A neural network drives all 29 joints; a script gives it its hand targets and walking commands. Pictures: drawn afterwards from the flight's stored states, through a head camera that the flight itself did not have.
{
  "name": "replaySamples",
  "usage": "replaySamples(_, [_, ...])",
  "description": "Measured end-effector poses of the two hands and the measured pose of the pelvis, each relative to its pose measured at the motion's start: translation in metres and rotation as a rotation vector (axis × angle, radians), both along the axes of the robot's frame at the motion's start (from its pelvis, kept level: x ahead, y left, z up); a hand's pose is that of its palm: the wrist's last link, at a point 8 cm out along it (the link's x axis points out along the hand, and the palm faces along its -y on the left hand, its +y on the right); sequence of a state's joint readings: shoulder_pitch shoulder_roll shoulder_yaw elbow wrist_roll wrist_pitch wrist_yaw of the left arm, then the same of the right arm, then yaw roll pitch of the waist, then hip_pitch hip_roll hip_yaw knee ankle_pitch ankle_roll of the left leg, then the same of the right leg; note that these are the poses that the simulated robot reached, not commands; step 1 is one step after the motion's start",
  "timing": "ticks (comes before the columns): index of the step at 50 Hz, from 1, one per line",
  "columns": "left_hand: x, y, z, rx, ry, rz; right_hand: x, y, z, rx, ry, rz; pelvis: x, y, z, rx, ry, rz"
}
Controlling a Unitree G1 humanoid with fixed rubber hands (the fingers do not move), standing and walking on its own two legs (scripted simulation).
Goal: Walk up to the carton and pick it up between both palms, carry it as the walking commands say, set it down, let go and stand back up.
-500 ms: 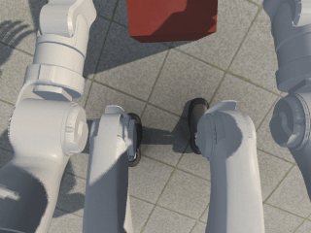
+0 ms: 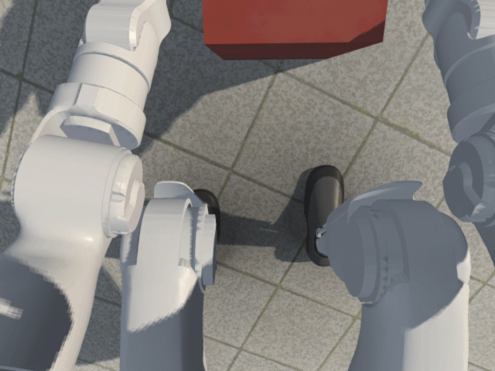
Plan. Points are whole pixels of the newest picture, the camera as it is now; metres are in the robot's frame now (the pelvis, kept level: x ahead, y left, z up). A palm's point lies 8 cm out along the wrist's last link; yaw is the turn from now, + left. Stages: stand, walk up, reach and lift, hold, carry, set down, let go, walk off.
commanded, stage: reach and lift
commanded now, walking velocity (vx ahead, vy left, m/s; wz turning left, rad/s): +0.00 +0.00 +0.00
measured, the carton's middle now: out of the picture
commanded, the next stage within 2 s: none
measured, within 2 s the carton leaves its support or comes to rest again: leaves its support in 1.52 s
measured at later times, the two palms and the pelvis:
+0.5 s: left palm out of the picture +0.56 +0.10 -0.19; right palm out of the picture +0.55 -0.21 -0.19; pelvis +0.00 +0.00 +0.00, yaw +0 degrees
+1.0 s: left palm out of the picture +0.56 +0.09 -0.19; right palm out of the picture +0.56 -0.19 -0.19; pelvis +0.00 +0.00 -0.01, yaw +1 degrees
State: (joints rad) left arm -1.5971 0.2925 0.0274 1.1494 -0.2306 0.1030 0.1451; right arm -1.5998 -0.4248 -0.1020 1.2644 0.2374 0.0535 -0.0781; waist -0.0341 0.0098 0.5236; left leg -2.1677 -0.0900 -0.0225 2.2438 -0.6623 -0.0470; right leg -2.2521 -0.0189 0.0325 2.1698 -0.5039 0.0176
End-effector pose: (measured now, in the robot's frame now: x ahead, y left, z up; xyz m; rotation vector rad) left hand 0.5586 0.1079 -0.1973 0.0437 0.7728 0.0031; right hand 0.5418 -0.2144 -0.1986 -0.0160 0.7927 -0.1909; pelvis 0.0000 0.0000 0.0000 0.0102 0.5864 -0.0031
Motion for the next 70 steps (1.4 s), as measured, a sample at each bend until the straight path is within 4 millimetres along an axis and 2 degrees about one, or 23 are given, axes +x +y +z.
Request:
replaySamples(5, [0.000,0.007,-0.007,0.024,-0.002,0.000,0.005,0.003,-0.001,0.013,-0.023,-0.013,0.004,0.001,-0.003,-0.006,0.000,0.002])
replaySamples(10, [0.004,0.005,-0.002,0.024,-0.019,-0.010,0.011,0.001,0.004,0.003,-0.049,-0.008,0.005,0.003,-0.003,-0.004,0.000,0.009])
replaySamples(19, [0.005,-0.005,0.007,0.013,-0.029,-0.023,0.004,-0.002,0.005,0.003,-0.034,0.001,0.002,0.003,0.000,0.000,-0.006,0.003])
replaySamples(33, [0.001,-0.016,0.008,0.012,-0.016,-0.037,0.011,0.030,0.009,0.030,-0.042,0.066,-0.001,0.001,0.004,0.007,0.000,0.002])
replaySamples(40, [0.001,-0.018,0.009,0.021,-0.013,-0.038,0.012,0.029,0.009,0.018,-0.041,0.076,0.000,0.003,0.004,0.001,-0.001,0.008])
replaySamples(54, [0.002,-0.016,0.006,-0.034,-0.006,-0.031,0.015,0.028,0.010,0.044,-0.013,0.109,0.004,0.003,-0.013,-0.006,-0.029,0.019])
replaySamples(70, [0.000,-0.019,0.009,-0.013,0.013,-0.024,0.014,0.028,0.011,0.033,-0.006,0.099,0.008,0.004,-0.010,-0.013,-0.020,0.030])
